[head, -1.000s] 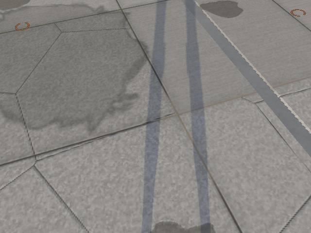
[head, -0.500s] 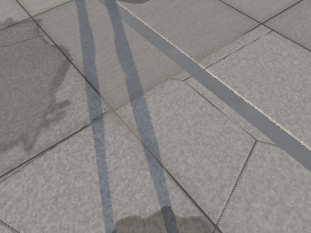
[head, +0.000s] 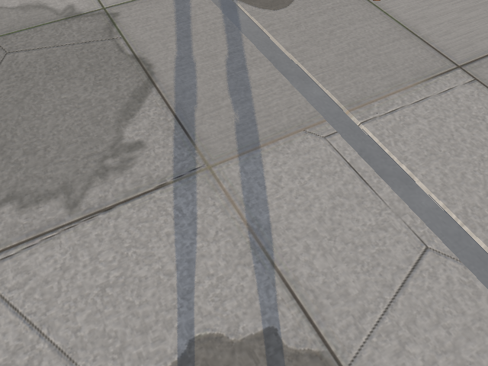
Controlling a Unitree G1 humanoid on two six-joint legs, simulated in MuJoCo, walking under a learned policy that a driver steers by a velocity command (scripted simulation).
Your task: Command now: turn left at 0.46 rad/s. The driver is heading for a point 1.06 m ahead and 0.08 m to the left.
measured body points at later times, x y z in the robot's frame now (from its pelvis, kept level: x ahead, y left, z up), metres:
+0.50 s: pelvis +0.03 +0.07 +0.02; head +0.04 +0.10 +0.47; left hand +0.10 +0.38 -0.09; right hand +0.18 -0.17 -0.08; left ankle -0.03 +0.14 -0.72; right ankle +0.09 -0.08 -0.64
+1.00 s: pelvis +0.29 +0.07 +0.01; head +0.33 +0.07 +0.45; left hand +0.43 +0.34 -0.10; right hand +0.40 -0.21 -0.10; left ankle +0.18 +0.22 -0.62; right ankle +0.34 +0.00 -0.72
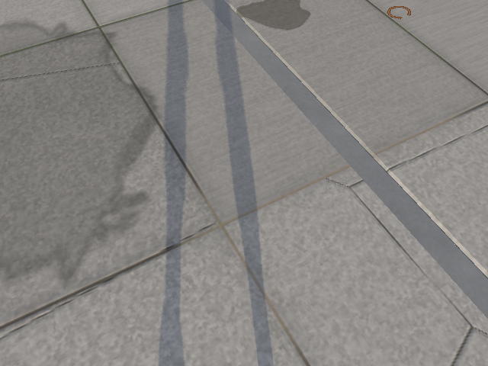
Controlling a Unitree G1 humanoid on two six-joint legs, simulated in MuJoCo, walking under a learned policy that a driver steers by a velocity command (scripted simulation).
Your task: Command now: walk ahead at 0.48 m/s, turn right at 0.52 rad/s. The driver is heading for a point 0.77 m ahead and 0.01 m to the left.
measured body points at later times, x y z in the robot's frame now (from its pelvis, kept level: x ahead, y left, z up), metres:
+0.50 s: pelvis +0.29 +0.06 +0.01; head +0.32 +0.07 +0.46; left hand +0.44 +0.31 -0.11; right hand +0.36 -0.22 -0.09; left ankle +0.34 +0.15 -0.73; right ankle +0.22 -0.07 -0.64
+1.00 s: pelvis +0.55 -0.04 +0.01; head +0.58 -0.05 +0.45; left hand +0.73 +0.21 -0.09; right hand +0.58 -0.32 -0.12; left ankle +0.50 +0.12 -0.64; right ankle +0.59 -0.13 -0.73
